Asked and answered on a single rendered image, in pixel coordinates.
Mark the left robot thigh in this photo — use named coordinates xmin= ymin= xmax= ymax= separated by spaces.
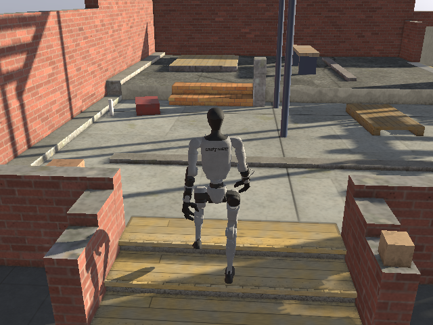
xmin=194 ymin=186 xmax=208 ymax=209

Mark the left robot shin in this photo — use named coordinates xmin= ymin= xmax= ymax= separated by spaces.
xmin=194 ymin=200 xmax=204 ymax=241

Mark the left robot hand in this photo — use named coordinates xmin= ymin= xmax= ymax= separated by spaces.
xmin=182 ymin=201 xmax=199 ymax=221

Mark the right robot hand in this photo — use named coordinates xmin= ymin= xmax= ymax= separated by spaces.
xmin=234 ymin=180 xmax=250 ymax=193

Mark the right robot upper arm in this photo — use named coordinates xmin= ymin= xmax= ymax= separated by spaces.
xmin=230 ymin=136 xmax=248 ymax=172

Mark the left robot upper arm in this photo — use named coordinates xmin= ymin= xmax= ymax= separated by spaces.
xmin=187 ymin=137 xmax=202 ymax=177

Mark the robot right forearm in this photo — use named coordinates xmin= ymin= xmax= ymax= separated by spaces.
xmin=240 ymin=163 xmax=250 ymax=183

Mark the robot left forearm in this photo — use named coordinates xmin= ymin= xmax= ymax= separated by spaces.
xmin=183 ymin=167 xmax=195 ymax=202

